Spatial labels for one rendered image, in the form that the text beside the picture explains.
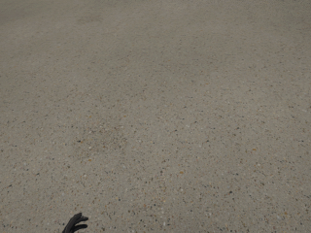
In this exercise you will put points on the robot left hand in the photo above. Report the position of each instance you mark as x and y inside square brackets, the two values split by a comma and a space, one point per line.
[71, 226]

